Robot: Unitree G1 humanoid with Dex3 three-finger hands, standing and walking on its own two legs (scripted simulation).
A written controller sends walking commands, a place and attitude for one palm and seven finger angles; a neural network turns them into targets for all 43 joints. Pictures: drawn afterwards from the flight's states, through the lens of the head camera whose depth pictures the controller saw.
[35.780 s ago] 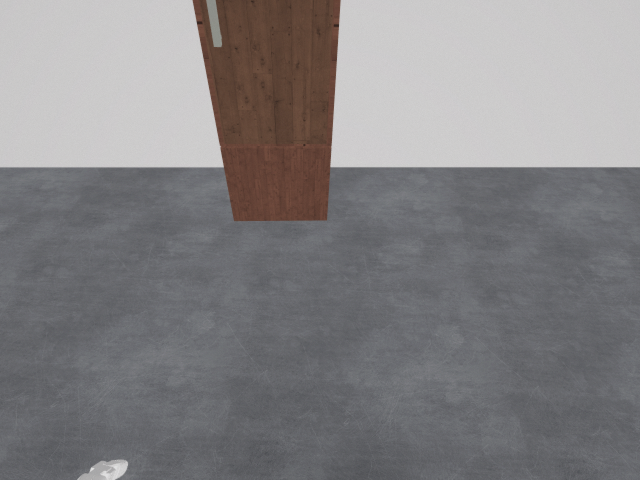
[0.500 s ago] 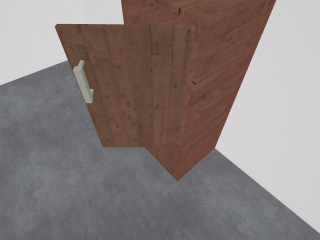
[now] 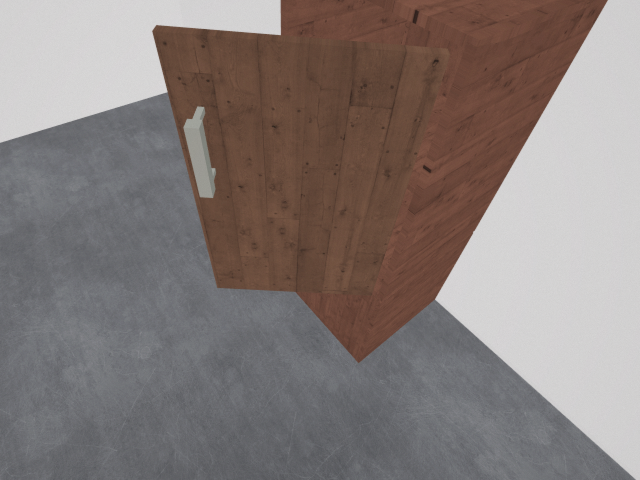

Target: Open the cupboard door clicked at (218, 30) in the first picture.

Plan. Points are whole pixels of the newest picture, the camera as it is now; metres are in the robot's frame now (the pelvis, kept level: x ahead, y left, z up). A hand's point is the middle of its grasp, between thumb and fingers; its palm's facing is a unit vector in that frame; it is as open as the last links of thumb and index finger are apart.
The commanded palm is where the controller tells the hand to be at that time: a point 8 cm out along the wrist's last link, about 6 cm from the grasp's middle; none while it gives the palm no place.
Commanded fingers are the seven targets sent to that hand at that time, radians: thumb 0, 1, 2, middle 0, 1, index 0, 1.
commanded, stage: come to a stop and stand still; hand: left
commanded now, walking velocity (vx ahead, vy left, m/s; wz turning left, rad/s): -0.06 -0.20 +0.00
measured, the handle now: (203, 153) +0.53 +0.23 +0.09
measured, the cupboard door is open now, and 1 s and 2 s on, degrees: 49 49 49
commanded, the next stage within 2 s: look again from close up in 0.78 s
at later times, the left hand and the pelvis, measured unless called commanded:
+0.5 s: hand out of the picture +0.03 +0.14 -0.17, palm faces +0.02 -0.98 -0.21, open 7.3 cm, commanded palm none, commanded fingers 0.00 0.90 0.90 -0.20 -0.30 -0.20 -0.30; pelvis +0.00 -0.04 +0.01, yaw +1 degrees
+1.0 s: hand out of the picture -0.01 +0.13 -0.17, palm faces +0.01 -0.98 -0.20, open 7.4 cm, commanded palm none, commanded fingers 0.00 0.90 0.90 -0.20 -0.30 -0.20 -0.30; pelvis +0.00 -0.03 +0.01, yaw +0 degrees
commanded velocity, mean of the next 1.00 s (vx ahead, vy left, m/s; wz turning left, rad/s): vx -0.01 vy -0.02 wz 0.00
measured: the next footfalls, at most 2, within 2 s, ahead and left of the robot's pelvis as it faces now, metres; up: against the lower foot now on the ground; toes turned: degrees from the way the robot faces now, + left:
right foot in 0.22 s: +0.03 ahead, -0.12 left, +0.00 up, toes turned -3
